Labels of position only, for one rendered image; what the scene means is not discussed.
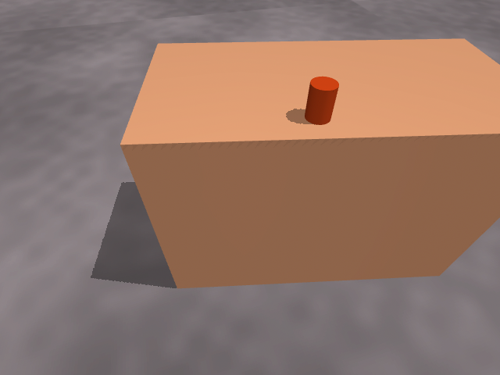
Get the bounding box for can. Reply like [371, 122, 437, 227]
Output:
[305, 77, 339, 125]

